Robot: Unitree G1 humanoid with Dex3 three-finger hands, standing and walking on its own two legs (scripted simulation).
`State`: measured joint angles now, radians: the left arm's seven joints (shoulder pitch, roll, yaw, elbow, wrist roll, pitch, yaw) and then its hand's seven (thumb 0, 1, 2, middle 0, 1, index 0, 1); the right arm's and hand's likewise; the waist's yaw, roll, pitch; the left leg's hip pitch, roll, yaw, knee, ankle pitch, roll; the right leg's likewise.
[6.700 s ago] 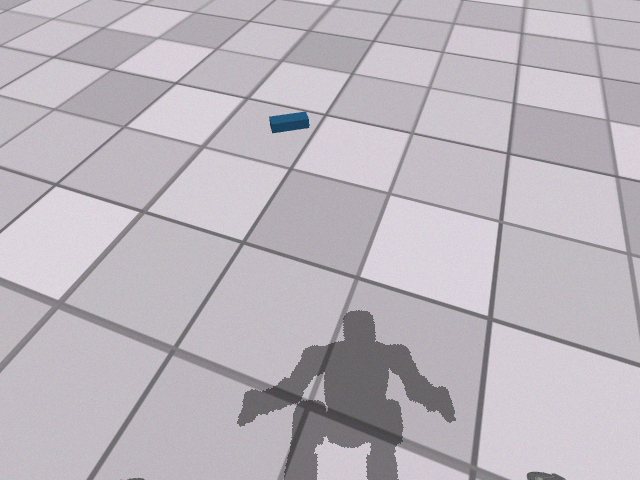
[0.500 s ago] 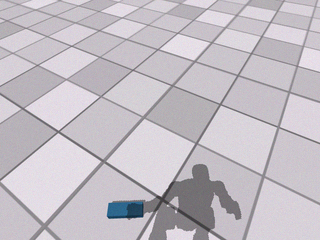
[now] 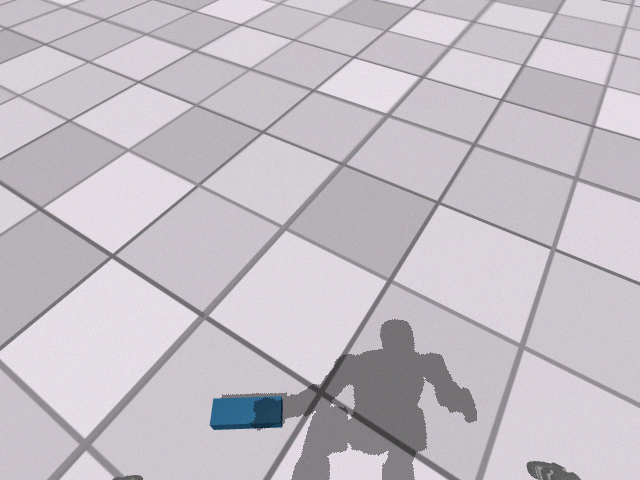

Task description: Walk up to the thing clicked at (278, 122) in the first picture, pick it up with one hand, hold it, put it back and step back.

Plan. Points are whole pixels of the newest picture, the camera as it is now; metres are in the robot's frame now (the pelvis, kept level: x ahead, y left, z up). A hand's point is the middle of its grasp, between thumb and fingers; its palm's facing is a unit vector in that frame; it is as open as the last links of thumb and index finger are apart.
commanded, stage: stand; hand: left
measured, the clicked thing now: (247, 413) +0.39 +0.24 -0.76
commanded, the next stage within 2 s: none
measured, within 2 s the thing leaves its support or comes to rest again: neither
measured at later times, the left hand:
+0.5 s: hand out of the picture +0.07 +0.25 -0.16, palm faces -0.03 -0.94 -0.34, open 7.4 cm
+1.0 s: hand out of the picture +0.07 +0.25 -0.16, palm faces -0.03 -0.94 -0.34, open 7.4 cm
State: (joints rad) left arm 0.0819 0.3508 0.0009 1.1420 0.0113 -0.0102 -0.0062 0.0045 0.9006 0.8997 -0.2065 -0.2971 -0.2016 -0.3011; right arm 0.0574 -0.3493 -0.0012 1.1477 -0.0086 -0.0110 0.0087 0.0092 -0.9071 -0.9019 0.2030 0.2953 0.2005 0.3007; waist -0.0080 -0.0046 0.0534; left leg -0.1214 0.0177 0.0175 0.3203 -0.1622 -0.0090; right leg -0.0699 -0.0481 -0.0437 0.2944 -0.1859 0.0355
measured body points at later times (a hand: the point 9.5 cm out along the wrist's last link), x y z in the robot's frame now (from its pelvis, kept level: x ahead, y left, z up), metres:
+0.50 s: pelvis +0.00 -0.01 +0.00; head +0.00 +0.00 +0.45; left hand +0.07 +0.30 -0.13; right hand +0.07 -0.31 -0.13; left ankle +0.01 +0.12 -0.75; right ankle -0.02 -0.14 -0.75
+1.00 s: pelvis +0.00 -0.01 +0.00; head +0.00 -0.01 +0.45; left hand +0.07 +0.30 -0.13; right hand +0.07 -0.31 -0.13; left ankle +0.01 +0.12 -0.75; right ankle -0.02 -0.14 -0.75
